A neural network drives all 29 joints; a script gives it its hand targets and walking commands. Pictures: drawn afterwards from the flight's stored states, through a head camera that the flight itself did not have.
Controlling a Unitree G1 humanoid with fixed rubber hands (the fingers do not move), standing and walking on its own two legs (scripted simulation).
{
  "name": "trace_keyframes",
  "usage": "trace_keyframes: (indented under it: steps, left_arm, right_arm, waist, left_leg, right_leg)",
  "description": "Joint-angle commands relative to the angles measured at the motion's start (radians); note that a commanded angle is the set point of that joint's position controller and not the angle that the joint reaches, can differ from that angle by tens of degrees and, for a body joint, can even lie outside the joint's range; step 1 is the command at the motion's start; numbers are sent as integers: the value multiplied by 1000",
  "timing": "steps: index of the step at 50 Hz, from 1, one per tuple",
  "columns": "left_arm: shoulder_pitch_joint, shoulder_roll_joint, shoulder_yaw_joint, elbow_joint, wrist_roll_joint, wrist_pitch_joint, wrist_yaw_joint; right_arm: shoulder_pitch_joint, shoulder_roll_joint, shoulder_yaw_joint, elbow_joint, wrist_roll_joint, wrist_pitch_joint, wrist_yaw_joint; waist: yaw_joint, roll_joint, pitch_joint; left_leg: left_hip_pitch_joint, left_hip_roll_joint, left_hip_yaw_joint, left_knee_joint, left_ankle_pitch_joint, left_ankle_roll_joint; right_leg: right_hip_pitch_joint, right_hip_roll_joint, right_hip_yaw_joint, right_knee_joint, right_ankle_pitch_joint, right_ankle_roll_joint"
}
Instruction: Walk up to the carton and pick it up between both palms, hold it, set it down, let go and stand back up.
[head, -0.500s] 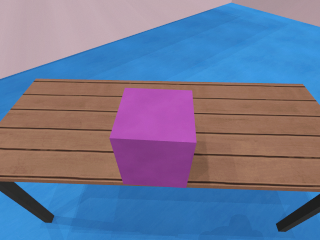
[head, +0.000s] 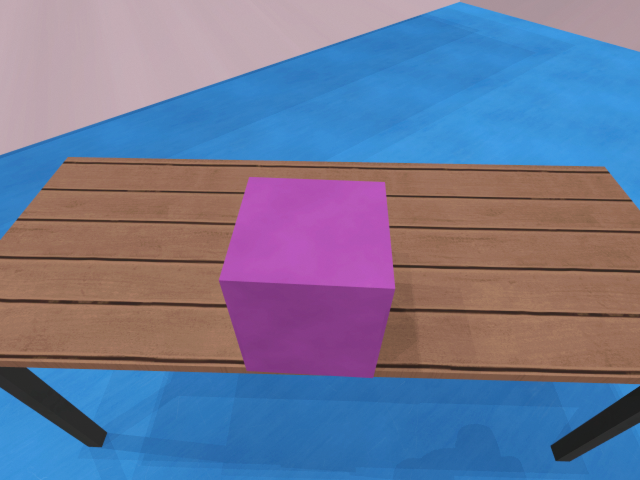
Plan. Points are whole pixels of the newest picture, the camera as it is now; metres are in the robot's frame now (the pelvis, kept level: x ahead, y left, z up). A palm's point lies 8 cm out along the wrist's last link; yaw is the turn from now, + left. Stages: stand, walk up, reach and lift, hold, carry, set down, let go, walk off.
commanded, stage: stand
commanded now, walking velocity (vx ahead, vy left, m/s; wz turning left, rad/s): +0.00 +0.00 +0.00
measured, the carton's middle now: (312, 280) +0.43 +0.02 -0.02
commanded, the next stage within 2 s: none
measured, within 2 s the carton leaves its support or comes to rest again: neither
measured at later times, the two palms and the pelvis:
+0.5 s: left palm out of the picture +0.02 +0.24 -0.13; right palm out of the picture +0.01 -0.24 -0.13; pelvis +0.00 +0.00 +0.00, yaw +0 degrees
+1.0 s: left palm out of the picture +0.02 +0.24 -0.14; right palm out of the picture +0.01 -0.23 -0.14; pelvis +0.01 +0.01 +0.00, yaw +0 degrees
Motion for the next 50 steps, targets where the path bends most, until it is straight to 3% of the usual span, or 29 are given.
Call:
trace_keyframes:
  steps: [1,40,41,44,50]
  left_arm:
    - [51,127,30,-36,0,-15,7]
    - [53,98,20,43,-1,-13,14]
    - [58,97,27,46,6,-14,15]
    - [55,96,30,51,4,-14,16]
    - [55,88,32,59,3,-13,16]
  right_arm:
    - [55,-129,-29,-37,0,-13,-7]
    - [64,-101,-22,27,3,-13,-15]
    - [67,-105,-26,30,6,-12,-13]
    - [67,-97,-27,31,5,-12,-13]
    - [72,-94,-28,39,4,-12,-15]
  waist:
    - [0,5,36]
    - [-2,3,42]
    - [5,42,33]
    - [2,9,39]
    - [2,1,46]
  left_leg:
    - [-24,74,-72,-94,45,29]
    - [-8,79,-60,-106,69,27]
    - [-8,71,-63,-104,76,28]
    - [-2,74,-64,-103,80,29]
    - [-1,74,-65,-106,78,29]
  right_leg:
    - [-34,-90,84,-101,69,-13]
    - [-24,-94,80,-104,100,-8]
    - [-13,-93,86,-103,101,-7]
    - [-23,-91,82,-105,101,-5]
    - [-26,-91,81,-108,98,-5]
